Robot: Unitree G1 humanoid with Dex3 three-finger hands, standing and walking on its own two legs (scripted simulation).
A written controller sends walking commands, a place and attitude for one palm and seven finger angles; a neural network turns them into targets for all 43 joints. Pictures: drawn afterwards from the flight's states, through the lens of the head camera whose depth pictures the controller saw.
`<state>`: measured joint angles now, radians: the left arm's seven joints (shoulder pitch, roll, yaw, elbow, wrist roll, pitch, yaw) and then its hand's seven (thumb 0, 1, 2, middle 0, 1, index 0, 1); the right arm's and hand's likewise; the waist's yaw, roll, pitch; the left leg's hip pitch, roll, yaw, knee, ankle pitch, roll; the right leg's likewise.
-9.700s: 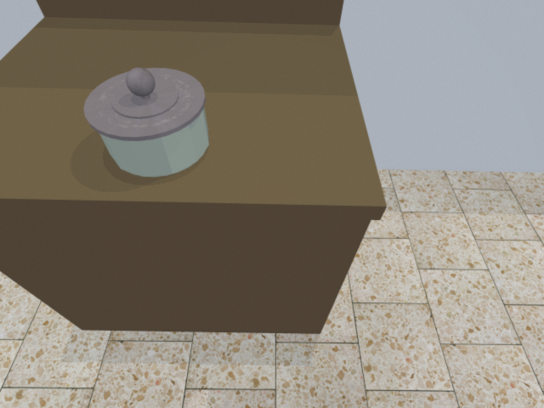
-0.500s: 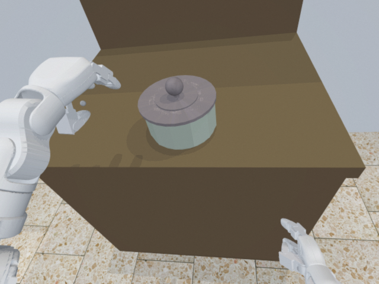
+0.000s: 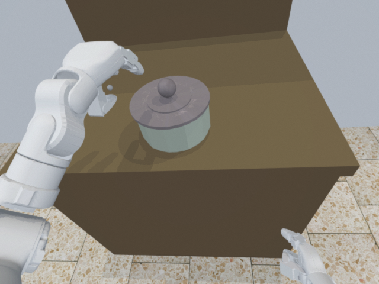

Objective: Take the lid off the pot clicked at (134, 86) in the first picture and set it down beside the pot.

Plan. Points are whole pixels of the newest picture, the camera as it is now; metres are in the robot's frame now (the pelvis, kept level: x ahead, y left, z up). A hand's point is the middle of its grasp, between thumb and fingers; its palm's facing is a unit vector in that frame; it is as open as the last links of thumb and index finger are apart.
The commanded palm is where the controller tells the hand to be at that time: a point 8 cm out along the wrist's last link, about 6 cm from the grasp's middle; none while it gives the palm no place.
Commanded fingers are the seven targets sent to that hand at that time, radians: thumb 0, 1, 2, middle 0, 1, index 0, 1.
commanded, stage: move the open hand above the knob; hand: left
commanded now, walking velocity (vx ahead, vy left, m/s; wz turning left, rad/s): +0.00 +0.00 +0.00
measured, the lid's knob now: (166, 87) +0.50 +0.08 +0.17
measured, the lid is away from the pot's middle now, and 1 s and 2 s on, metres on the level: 0.00 0.00 0.00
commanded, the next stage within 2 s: none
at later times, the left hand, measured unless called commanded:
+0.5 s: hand (144, 69) +0.44 +0.10 +0.25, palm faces +0.00 -0.03 -1.00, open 9.7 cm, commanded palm +0.41 +0.11 +0.32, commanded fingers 0.00 -0.35 1.72 -0.90 -0.08 -0.90 -0.08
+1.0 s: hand (164, 56) +0.48 +0.07 +0.25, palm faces -0.04 -0.05 -1.00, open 9.7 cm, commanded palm +0.44 +0.09 +0.32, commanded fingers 0.00 -0.35 1.72 -0.90 -0.08 -0.90 -0.08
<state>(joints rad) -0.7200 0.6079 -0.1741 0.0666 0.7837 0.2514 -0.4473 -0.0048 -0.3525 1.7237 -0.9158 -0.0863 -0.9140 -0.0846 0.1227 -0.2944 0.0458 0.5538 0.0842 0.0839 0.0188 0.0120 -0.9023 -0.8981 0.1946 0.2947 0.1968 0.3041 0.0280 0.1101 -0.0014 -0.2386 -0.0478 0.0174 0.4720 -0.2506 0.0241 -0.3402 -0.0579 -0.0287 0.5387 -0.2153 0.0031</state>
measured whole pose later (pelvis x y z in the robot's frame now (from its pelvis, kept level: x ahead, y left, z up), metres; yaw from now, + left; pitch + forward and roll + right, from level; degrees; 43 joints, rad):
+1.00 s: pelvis +0.02 +0.00 +0.00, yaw -1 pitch +4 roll +2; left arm -1.10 0.40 -0.31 0.53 0.85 0.35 -0.39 0.00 -0.35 1.72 -0.91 -0.09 -0.91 -0.08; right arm 0.15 -0.28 0.04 0.62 0.08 0.11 0.02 0.01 -0.90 -0.90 0.19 0.29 0.20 0.30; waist -0.04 0.10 -0.03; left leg -0.23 -0.04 0.03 0.42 -0.25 0.02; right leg -0.35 -0.05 -0.02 0.52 -0.23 0.00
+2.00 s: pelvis +0.02 +0.00 +0.00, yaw -1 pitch +3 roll +2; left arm -1.02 0.43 -0.29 0.44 0.84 0.35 -0.38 0.00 -0.35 1.72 -0.91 -0.09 -0.91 -0.08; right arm 0.13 -0.28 0.04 0.60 0.08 0.11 0.02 0.01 -0.90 -0.90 0.19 0.29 0.20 0.30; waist -0.02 0.10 -0.03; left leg -0.22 -0.04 0.03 0.42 -0.25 0.02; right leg -0.34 -0.05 -0.02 0.51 -0.23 0.00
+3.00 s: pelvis +0.02 +0.00 +0.00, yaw -1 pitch +3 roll +1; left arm -0.94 0.38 -0.33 0.46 0.82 0.35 -0.38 0.00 -0.35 1.72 -0.91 -0.09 -0.91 -0.08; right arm 0.13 -0.28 0.04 0.61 0.08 0.13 0.02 0.01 -0.90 -0.90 0.19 0.29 0.20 0.30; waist -0.03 0.10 -0.02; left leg -0.21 -0.04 0.03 0.43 -0.26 0.03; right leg -0.32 -0.05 -0.02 0.50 -0.23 0.01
